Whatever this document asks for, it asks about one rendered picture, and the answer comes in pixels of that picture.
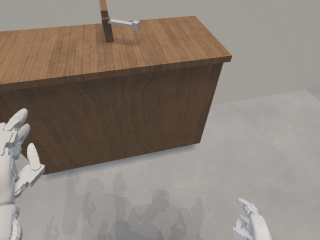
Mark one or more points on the right robot hand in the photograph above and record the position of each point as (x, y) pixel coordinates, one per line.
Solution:
(255, 228)

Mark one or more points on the robot left forearm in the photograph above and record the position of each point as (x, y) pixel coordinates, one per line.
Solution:
(10, 228)

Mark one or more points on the left robot hand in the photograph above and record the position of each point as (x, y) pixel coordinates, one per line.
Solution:
(12, 135)

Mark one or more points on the tap lever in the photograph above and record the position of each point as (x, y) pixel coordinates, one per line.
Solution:
(135, 24)

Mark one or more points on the counter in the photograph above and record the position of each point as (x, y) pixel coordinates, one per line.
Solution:
(102, 92)

